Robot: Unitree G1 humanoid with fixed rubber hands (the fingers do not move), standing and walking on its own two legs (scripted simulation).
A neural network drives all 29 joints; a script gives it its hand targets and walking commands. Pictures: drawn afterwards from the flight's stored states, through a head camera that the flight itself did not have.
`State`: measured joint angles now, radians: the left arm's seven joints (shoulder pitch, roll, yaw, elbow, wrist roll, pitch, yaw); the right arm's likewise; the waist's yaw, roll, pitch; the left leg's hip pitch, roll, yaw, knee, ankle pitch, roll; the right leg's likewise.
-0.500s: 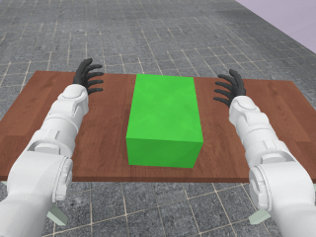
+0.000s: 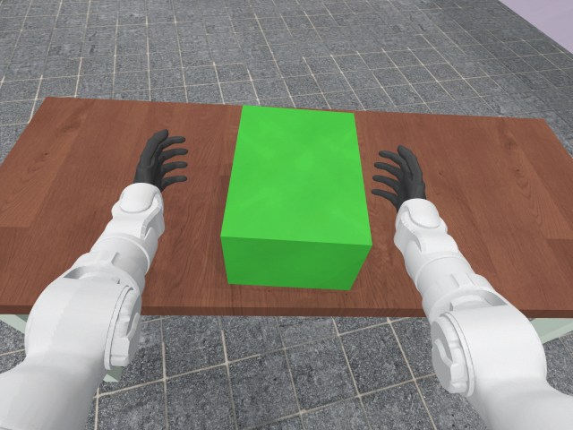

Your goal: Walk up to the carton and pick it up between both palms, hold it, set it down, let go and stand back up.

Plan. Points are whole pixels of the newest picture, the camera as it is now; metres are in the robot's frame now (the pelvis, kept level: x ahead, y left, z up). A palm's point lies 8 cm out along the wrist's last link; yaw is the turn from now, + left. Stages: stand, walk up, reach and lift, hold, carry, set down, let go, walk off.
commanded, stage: reach and lift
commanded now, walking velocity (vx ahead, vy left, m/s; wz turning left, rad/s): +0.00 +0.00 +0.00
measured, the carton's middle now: (294, 194) +0.49 +0.02 +0.01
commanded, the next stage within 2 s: none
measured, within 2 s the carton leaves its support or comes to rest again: neither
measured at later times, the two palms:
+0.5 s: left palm (175, 182) +0.44 +0.20 +0.07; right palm (393, 199) +0.45 -0.13 +0.07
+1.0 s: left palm (186, 187) +0.43 +0.18 +0.07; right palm (382, 210) +0.42 -0.11 +0.07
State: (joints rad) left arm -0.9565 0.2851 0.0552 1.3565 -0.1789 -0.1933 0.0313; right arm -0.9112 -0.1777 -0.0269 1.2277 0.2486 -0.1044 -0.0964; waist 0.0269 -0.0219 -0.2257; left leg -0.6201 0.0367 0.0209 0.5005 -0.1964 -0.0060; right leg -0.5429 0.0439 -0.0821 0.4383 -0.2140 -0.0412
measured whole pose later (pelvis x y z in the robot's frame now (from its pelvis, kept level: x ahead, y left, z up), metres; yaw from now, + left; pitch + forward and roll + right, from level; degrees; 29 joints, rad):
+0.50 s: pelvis -0.01 +0.01 -0.01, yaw -1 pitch +22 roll -1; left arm -1.02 0.19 0.14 1.38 -0.07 -0.25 0.05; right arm -0.97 -0.15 -0.11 1.28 0.15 -0.18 -0.07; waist 0.04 -0.01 -0.25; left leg -0.72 0.03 0.05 0.55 -0.21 0.01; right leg -0.66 0.04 -0.06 0.50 -0.22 -0.03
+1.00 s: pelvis +0.01 +0.02 +0.01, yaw -3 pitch +11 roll -1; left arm -0.85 -0.06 0.65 1.02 0.48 -0.15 0.03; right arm -0.80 0.14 -0.74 0.97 -0.54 -0.23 -0.02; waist 0.06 -0.02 -0.08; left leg -0.40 0.02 0.09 0.39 -0.19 0.03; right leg -0.35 0.03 -0.01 0.34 -0.19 -0.01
